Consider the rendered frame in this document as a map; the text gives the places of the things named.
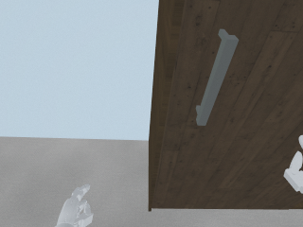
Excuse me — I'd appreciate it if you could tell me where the handle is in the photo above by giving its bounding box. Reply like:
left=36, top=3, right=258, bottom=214
left=195, top=28, right=239, bottom=126

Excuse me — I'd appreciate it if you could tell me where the left robot hand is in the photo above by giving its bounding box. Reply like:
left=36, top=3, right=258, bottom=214
left=57, top=183, right=94, bottom=227

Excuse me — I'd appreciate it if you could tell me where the right robot hand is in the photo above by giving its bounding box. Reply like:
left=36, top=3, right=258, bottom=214
left=283, top=135, right=303, bottom=194

